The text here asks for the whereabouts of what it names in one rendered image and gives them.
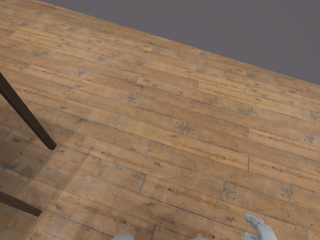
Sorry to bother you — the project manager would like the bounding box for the chair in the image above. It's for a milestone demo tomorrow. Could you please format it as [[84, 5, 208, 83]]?
[[0, 191, 42, 217]]

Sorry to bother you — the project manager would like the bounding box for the robot right hand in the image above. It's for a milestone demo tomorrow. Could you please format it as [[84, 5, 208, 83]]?
[[241, 213, 278, 240]]

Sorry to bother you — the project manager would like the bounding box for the table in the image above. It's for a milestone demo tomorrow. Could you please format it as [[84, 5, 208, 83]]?
[[0, 72, 57, 151]]

